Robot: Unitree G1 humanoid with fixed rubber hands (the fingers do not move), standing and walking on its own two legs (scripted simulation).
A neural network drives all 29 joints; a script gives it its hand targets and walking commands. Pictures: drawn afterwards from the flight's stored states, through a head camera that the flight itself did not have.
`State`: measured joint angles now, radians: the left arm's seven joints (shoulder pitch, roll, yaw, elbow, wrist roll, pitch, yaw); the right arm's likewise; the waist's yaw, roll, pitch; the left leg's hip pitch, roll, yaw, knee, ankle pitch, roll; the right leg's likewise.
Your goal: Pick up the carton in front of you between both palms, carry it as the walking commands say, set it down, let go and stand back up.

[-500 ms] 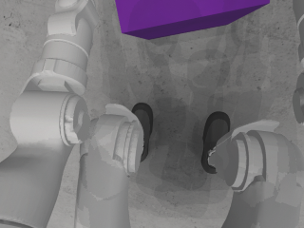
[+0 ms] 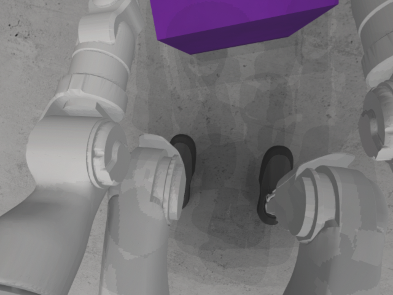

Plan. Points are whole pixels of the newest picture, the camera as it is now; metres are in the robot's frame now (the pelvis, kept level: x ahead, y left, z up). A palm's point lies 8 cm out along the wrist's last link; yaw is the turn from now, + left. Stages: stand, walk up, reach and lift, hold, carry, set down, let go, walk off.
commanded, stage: reach and lift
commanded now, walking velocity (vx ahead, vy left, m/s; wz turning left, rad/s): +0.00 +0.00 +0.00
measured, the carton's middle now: out of the picture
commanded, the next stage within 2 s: none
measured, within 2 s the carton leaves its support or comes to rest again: leaves its support in 0.24 s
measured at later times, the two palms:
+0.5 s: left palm out of the picture +0.53 +0.15 -0.06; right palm out of the picture +0.55 -0.15 -0.05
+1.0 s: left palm out of the picture +0.49 +0.14 +0.09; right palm out of the picture +0.50 -0.16 +0.09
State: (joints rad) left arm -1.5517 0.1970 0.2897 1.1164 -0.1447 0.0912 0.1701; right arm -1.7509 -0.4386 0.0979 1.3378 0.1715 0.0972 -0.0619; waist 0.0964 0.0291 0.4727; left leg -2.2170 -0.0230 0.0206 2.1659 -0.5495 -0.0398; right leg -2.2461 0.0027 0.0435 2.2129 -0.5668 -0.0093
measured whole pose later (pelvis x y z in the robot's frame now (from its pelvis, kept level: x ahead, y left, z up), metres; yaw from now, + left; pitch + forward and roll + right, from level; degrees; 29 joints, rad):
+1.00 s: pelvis +0.01 +0.01 +0.14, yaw -4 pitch +42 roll +2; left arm -0.96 -0.05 0.52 0.55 0.21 0.44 0.06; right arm -1.07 -0.02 -0.40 0.71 -0.24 0.41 -0.03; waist 0.05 -0.01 -0.17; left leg -1.93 -0.05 -0.04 1.68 -0.49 -0.05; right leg -1.96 0.06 0.05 1.69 -0.47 0.02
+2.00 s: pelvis +0.10 +0.01 +0.39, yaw -5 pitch +5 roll +0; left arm -0.29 -0.16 0.29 0.41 0.24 0.51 0.01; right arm -0.29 0.16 -0.29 0.41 -0.24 0.49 -0.02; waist 0.00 0.00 -0.10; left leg -0.41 -0.02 -0.07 0.61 -0.28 -0.01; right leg -0.41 0.03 0.06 0.60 -0.27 0.01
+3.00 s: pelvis +0.11 +0.01 +0.41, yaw -5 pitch -6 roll +0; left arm -0.27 -0.15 0.23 0.29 0.28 0.69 -0.01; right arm -0.27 0.15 -0.24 0.29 -0.28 0.67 0.01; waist 0.00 0.00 0.02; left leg -0.08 -0.02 -0.07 0.38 -0.20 -0.01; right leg -0.09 0.02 0.06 0.38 -0.20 0.01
